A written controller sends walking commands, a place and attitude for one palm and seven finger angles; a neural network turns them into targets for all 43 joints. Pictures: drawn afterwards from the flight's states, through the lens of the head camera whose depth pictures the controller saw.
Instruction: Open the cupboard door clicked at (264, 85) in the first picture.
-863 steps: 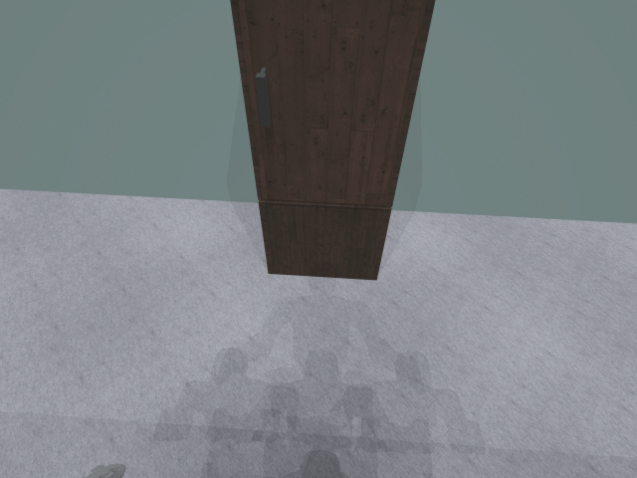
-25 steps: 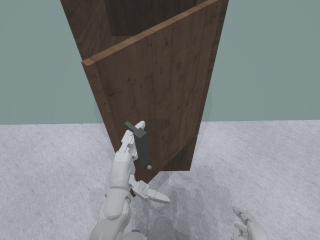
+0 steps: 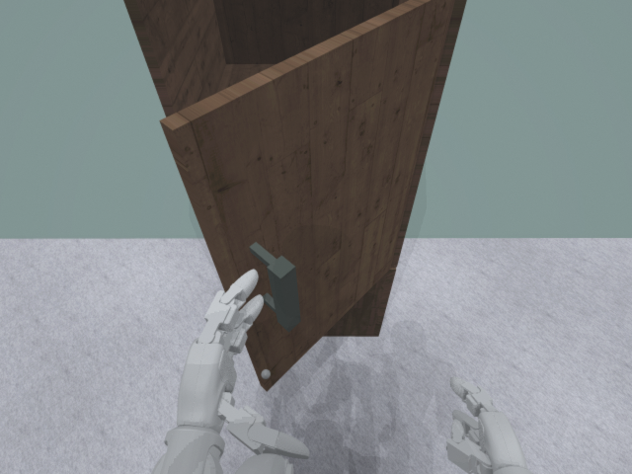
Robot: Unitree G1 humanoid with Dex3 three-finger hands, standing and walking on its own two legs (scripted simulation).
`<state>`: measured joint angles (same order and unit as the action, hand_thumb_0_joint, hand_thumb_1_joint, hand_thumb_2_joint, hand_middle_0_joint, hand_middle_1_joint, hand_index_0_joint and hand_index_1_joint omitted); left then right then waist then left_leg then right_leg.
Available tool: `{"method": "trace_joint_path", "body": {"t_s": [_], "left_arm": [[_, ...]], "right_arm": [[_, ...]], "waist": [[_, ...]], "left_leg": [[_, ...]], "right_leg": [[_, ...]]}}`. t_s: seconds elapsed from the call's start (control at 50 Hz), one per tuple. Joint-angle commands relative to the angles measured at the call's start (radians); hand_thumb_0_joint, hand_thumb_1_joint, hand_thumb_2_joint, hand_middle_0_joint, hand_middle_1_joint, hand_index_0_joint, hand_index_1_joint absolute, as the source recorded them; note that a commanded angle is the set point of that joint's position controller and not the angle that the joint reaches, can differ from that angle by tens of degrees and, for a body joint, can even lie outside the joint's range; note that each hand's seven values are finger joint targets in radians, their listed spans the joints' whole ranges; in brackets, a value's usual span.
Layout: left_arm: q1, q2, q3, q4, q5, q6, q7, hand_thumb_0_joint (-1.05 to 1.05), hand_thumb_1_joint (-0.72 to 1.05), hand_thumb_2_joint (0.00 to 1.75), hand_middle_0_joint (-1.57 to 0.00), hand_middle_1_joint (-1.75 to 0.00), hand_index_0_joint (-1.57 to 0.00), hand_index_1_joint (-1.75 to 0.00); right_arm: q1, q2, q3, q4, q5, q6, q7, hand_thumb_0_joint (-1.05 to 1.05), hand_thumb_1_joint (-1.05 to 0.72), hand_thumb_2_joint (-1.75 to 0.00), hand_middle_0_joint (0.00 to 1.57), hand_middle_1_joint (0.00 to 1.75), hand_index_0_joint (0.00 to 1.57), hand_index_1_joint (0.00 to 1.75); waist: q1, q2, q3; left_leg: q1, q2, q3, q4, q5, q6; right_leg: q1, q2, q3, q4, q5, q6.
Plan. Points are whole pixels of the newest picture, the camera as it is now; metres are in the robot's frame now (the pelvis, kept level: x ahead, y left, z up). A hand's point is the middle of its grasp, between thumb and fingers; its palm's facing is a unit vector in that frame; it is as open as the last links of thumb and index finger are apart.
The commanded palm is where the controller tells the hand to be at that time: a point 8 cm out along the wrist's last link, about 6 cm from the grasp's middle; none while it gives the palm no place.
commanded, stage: slide the hand sideways off the handle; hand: left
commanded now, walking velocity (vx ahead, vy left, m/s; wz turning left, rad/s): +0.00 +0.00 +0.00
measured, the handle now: (274, 287) +0.32 +0.07 +0.08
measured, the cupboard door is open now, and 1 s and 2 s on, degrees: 47 46 46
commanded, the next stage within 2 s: draw the hand back to the body in 0.34 s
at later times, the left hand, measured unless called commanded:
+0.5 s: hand (222, 409) +0.18 +0.11 +0.07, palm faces -0.01 -1.00 -0.02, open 16.3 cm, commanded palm +0.16 +0.17 +0.08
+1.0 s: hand (135, 391) +0.18 +0.17 +0.13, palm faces +0.06 -0.99 -0.15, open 16.0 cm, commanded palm +0.15 +0.23 +0.15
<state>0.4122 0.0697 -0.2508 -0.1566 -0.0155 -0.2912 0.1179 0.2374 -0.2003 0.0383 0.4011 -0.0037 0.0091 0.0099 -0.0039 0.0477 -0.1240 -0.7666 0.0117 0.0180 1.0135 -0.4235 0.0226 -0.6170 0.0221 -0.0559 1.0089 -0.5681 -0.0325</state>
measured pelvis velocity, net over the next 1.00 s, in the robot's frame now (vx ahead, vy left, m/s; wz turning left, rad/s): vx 0.00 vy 0.00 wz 0.02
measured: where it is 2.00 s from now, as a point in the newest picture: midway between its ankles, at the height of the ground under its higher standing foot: outside the picture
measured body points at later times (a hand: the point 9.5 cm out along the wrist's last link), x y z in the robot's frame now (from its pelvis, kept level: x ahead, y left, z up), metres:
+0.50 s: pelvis +0.00 -0.02 -0.01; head +0.03 -0.03 +0.44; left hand +0.18 +0.16 +0.07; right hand +0.18 -0.25 -0.09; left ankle +0.05 +0.11 -0.67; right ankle -0.04 -0.10 -0.67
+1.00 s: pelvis +0.00 +0.00 +0.02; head +0.00 -0.01 +0.47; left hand +0.17 +0.23 +0.14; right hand +0.20 -0.21 -0.04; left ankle +0.05 +0.11 -0.67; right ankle -0.04 -0.10 -0.67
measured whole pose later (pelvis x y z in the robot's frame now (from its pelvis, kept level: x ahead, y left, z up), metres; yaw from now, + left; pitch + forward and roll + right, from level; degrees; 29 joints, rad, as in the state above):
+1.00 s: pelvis +0.00 +0.00 +0.02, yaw +1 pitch +6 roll -2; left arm 0.60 0.26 0.07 -0.41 -0.19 -0.15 -0.09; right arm 0.27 -0.23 0.04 0.45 0.05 -0.09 -0.08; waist 0.04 0.06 -0.14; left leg -0.63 0.01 0.00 0.91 -0.39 0.02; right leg -0.45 0.03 -0.07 0.86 -0.51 -0.03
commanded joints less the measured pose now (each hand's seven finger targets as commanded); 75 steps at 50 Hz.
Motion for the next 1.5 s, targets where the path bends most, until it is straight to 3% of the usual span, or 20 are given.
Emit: {"method": "trace_joint_path", "body": {"t_s": [0.0,0.12,0.26,0.32,0.38,0.46,0.5,0.58,0.62,0.66,0.82,0.92,0.94,0.96,0.98,1.02,1.12,1.2,1.32,1.48], "left_arm": [[0.019,0.028,0.107,-0.235,-0.037,-0.075,-0.005,0.0,-0.5,0.3,-0.15,-0.3,-0.15,-0.3],[0.121,0.094,0.192,-0.268,-0.078,-0.091,-0.059,0.0,-0.5,0.3,-0.15,-0.3,-0.15,-0.3],[0.192,0.107,0.212,-0.319,-0.131,-0.14,-0.143,0.0,-0.5,0.3,-0.15,-0.3,-0.15,-0.3],[0.129,0.113,0.198,-0.325,-0.149,-0.157,-0.191,0.0,-0.5,0.3,-0.15,-0.3,-0.15,-0.3],[0.11,0.125,0.206,-0.312,-0.16,-0.166,-0.218,0.0,-0.5,0.3,-0.15,-0.3,-0.15,-0.3],[0.15,0.179,0.275,-0.352,-0.171,-0.142,-0.207,0.0,-0.5,0.3,-0.15,-0.3,-0.15,-0.3],[0.167,0.193,0.299,-0.378,-0.175,-0.116,-0.194,0.0,-0.5,0.3,-0.15,-0.3,-0.15,-0.3],[0.165,0.19,0.319,-0.371,-0.196,-0.068,-0.193,0.0,-0.5,0.3,-0.15,-0.3,-0.15,-0.3],[0.173,0.201,0.344,-0.346,-0.212,-0.048,-0.205,0.0,-0.5,0.3,-0.15,-0.3,-0.15,-0.3],[0.155,0.193,0.321,-0.378,-0.217,-0.039,-0.228,0.0,-0.5,0.3,-0.15,-0.3,-0.15,-0.3],[0.152,0.245,0.382,-0.44,-0.241,0.011,-0.25,0.0,-0.5,0.3,-0.15,-0.3,-0.15,-0.3],[0.141,0.267,0.421,-0.47,-0.257,0.052,-0.26,0.0,-0.32,0.37,-0.16,-0.3,-0.16,-0.3],[0.136,0.402,0.428,-0.56,-0.112,0.089,-0.151,0.0,-0.29,0.39,-0.16,-0.3,-0.16,-0.3],[0.182,0.316,0.388,-0.544,-0.101,0.121,-0.104,0.0,-0.26,0.4,-0.16,-0.3,-0.16,-0.3],[0.203,0.294,0.367,-0.531,-0.081,0.146,-0.077,0.0,-0.22,0.42,-0.16,-0.3,-0.16,-0.3],[0.191,0.312,0.384,-0.519,-0.059,0.174,-0.04,0.0,-0.15,0.45,-0.16,-0.3,-0.16,-0.3],[0.115,0.368,0.45,-0.512,-0.038,0.181,0.012,0.0,0.02,0.52,-0.17,-0.3,-0.17,-0.3],[0.08,0.364,0.462,-0.526,-0.034,0.178,0.023,0.0,0.17,0.58,-0.17,-0.3,-0.17,-0.3],[0.091,0.398,0.542,-0.485,-0.038,0.18,0.028,0.0,0.37,0.68,-0.18,-0.3,-0.18,-0.3],[0.03,0.435,0.639,-0.494,-0.045,0.175,0.027,0.0,0.65,0.8,-0.19,-0.3,-0.19,-0.3]], "right_arm": [[-0.048,-0.101,-0.053,-0.165,0.0,-0.055,-0.011,0.0,-0.9,-0.9,0.2,0.3,0.2,0.3],[-0.04,-0.104,-0.06,-0.167,0.005,-0.062,-0.018,0.0,-0.9,-0.9,0.2,0.3,0.2,0.3],[-0.041,-0.105,-0.07,-0.162,0.014,-0.088,-0.031,0.0,-0.9,-0.9,0.2,0.3,0.2,0.3],[-0.037,-0.115,-0.072,-0.155,0.017,-0.104,-0.043,0.0,-0.9,-0.9,0.2,0.3,0.2,0.3],[-0.032,-0.12,-0.073,-0.145,0.017,-0.122,-0.053,0.0,-0.9,-0.9,0.2,0.3,0.2,0.3],[-0.038,-0.113,-0.077,-0.155,0.025,-0.121,-0.059,0.0,-0.9,-0.9,0.2,0.3,0.2,0.3],[-0.041,-0.105,-0.073,-0.158,0.031,-0.116,-0.062,0.0,-0.9,-0.9,0.2,0.3,0.2,0.3],[-0.055,-0.105,-0.062,-0.151,0.038,-0.116,-0.07,0.0,-0.9,-0.9,0.2,0.3,0.2,0.3],[-0.062,-0.11,-0.061,-0.142,0.041,-0.119,-0.075,0.0,-0.9,-0.9,0.2,0.3,0.2,0.3],[-0.062,-0.116,-0.055,-0.144,0.045,-0.13,-0.076,0.0,-0.9,-0.9,0.2,0.3,0.2,0.3],[-0.064,-0.123,-0.049,-0.136,0.051,-0.166,-0.082,0.0,-0.9,-0.9,0.2,0.3,0.2,0.3],[-0.068,-0.127,-0.043,-0.127,0.056,-0.178,-0.082,0.0,-0.9,-0.9,0.2,0.3,0.2,0.3],[-0.074,-0.126,-0.044,-0.14,0.041,-0.158,-0.108,0.0,-0.9,-0.9,0.2,0.3,0.2,0.3],[-0.065,-0.106,-0.034,-0.136,0.037,-0.149,-0.116,0.0,-0.9,-0.9,0.2,0.3,0.2,0.3],[-0.059,-0.107,-0.03,-0.125,0.034,-0.142,-0.117,0.0,-0.9,-0.9,0.2,0.3,0.2,0.3],[-0.078,-0.113,-0.026,-0.113,0.031,-0.131,-0.118,0.0,-0.9,-0.9,0.2,0.3,0.2,0.3],[-0.109,-0.121,-0.015,-0.083,0.022,-0.133,-0.128,0.0,-0.9,-0.9,0.2,0.3,0.2,0.3],[-0.119,-0.121,-0.012,-0.058,0.02,-0.147,-0.124,0.0,-0.9,-0.9,0.2,0.3,0.2,0.3],[-0.146,-0.13,-0.021,-0.013,0.015,-0.157,-0.112,0.0,-0.9,-0.9,0.2,0.3,0.2,0.3],[-0.151,-0.131,-0.033,0.02,0.012,-0.153,-0.1,0.0,-0.9,-0.9,0.2,0.3,0.2,0.3]], "waist": [[0.007,-0.078,-0.166],[0.014,-0.089,-0.162],[-0.004,-0.068,-0.158],[-0.033,-0.094,-0.129],[-0.031,-0.084,-0.143],[0.012,-0.055,-0.187],[0.019,-0.041,-0.19],[0.013,-0.051,-0.127],[0.012,-0.093,-0.106],[0.005,-0.04,-0.094],[0.026,-0.006,-0.09],[0.03,0.0,-0.087],[0.069,-0.002,-0.079],[0.044,0.006,-0.046],[0.041,0.011,-0.027],[0.041,-0.014,-0.005],[0.044,-0.007,0.027],[0.044,0.029,0.029],[0.059,-0.012,0.039],[0.064,0.039,0.04]], "left_leg": [[0.225,-0.01,-0.044,-0.123,0.188,0.003],[0.186,-0.017,-0.039,-0.099,0.213,0.004],[0.146,-0.023,-0.04,-0.058,0.193,0.004],[0.105,-0.023,-0.048,-0.027,0.152,0.007],[0.092,-0.022,-0.052,-0.01,0.127,0.007],[0.127,-0.021,-0.045,-0.042,0.151,0.007],[0.155,-0.022,-0.04,-0.066,0.165,0.009],[0.171,-0.019,-0.046,-0.104,0.141,0.009],[0.176,-0.017,-0.052,-0.117,0.136,0.009],[0.209,-0.017,-0.051,-0.135,0.141,0.011],[0.296,-0.013,-0.066,-0.208,0.17,0.013],[0.331,-0.009,-0.073,-0.242,0.178,0.01],[0.359,0.0,-0.058,-0.276,0.187,0.011],[0.386,-0.002,-0.051,-0.286,0.186,0.012],[0.404,0.002,-0.053,-0.297,0.19,0.012],[0.426,0.005,-0.059,-0.328,0.197,0.013],[0.498,0.008,-0.068,-0.419,0.163,0.01],[0.565,0.015,-0.08,-0.493,0.177,0.004],[0.614,0.02,-0.07,-0.556,0.289,-0.001],[0.687,0.023,-0.055,-0.604,0.385,-0.009]], "right_leg": [[-0.017,0.01,0.021,-0.163,0.363,0.009],[0.015,0.006,0.037,-0.159,0.44,0.018],[-0.003,-0.012,0.071,-0.157,0.486,0.042],[-0.032,-0.023,0.101,-0.174,0.426,0.053],[-0.059,-0.027,0.114,-0.176,0.37,0.052],[-0.008,-0.024,0.11,-0.184,0.364,0.044],[0.015,-0.018,0.095,-0.192,0.38,0.042],[0.017,-0.011,0.08,-0.233,0.337,0.044],[0.031,-0.011,0.079,-0.254,0.325,0.047],[0.021,-0.007,0.068,-0.262,0.322,0.044],[0.047,0.015,0.009,-0.274,0.31,0.024],[0.074,0.019,-0.008,-0.291,0.311,0.021],[0.079,-0.014,0.068,-0.368,0.325,0.008],[0.083,-0.024,0.059,-0.391,0.314,0.009],[0.094,-0.024,0.045,-0.398,0.31,0.01],[0.123,-0.019,0.036,-0.428,0.306,0.011],[0.193,-0.02,0.029,-0.5,0.262,0.009],[0.251,-0.019,0.02,-0.528,0.287,0.01],[0.362,-0.015,0.019,-0.581,0.378,0.007],[0.423,-0.013,0.021,-0.629,0.445,0.01]]}}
